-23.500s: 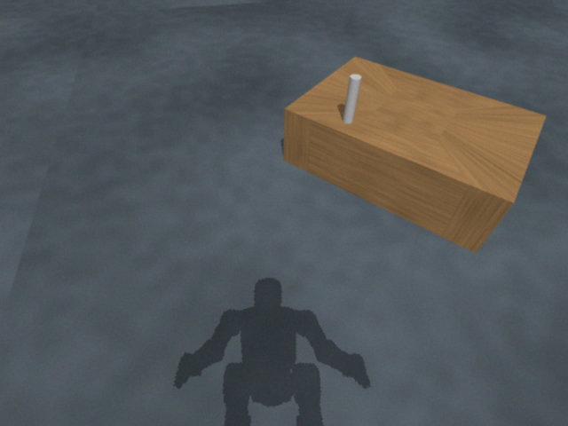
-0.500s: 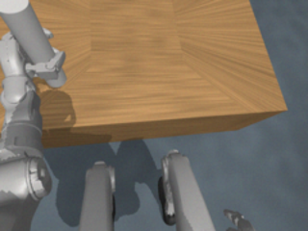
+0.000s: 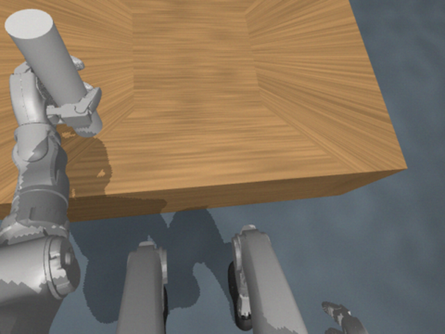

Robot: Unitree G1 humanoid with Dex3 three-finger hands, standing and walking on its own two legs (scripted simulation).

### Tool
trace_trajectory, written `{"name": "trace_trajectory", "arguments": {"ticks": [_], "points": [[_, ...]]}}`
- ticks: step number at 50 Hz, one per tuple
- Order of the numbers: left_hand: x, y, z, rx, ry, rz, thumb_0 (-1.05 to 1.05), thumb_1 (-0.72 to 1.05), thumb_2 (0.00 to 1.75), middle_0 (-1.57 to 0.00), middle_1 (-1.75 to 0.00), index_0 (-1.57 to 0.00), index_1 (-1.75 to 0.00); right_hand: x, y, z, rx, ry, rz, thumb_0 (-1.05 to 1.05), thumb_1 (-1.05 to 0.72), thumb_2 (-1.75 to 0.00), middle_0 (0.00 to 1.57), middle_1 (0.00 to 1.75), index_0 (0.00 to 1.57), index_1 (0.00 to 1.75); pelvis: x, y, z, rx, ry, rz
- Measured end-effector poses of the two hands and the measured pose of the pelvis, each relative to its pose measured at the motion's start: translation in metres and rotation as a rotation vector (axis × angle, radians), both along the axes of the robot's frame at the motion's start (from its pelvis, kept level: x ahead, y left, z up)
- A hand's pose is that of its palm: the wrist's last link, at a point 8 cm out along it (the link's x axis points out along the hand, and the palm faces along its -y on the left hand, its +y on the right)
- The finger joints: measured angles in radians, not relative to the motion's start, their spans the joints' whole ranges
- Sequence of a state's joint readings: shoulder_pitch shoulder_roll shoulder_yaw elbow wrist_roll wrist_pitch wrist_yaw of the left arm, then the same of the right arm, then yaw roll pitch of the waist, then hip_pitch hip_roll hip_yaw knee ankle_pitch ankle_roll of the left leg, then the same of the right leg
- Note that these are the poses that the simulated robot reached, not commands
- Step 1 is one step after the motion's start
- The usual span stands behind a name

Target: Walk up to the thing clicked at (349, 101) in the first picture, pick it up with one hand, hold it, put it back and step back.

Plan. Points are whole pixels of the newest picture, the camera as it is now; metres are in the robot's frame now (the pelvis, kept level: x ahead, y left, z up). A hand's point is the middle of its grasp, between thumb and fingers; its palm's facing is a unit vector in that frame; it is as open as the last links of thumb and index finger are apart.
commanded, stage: lift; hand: left
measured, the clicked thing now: (66, 87) +0.52 +0.20 +0.02
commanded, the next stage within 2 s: hold in 1.68 s
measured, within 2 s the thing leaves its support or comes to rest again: neither
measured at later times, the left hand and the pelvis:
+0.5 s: hand (57, 91) +0.48 +0.19 +0.07, palm faces +0.17 -0.98 -0.03, open 7.4 cm; pelvis +0.01 +0.00 +0.06, yaw +0 degrees
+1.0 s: hand (15, 84) +0.41 +0.17 +0.18, palm faces +0.17 -0.99 -0.03, open 7.5 cm; pelvis +0.02 +0.00 +0.15, yaw +1 degrees
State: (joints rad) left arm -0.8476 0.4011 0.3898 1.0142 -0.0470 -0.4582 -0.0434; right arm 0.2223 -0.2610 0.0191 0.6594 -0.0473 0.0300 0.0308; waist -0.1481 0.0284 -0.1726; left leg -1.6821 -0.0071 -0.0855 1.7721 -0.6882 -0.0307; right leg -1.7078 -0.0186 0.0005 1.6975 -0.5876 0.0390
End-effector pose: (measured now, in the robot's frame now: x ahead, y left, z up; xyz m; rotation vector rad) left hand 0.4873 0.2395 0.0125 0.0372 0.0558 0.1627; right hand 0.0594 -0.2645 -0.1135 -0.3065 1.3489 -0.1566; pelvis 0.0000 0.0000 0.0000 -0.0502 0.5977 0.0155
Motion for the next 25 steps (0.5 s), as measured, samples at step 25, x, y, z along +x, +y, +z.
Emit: {"name": "trace_trajectory", "arguments": {"ticks": [25], "points": [[-0.041,-0.003,0.065,-0.009,-0.008,0.010,0.01,-0.08,1.10,-0.87,-1.21,-0.84,-1.19,0.026,0.011,0.056,0.032,-0.090,-0.018,0.01,-0.91,-0.89,0.20,0.30,0.20,0.30,0.010,0.001,0.059,0.001,-0.096,0.003]]}}
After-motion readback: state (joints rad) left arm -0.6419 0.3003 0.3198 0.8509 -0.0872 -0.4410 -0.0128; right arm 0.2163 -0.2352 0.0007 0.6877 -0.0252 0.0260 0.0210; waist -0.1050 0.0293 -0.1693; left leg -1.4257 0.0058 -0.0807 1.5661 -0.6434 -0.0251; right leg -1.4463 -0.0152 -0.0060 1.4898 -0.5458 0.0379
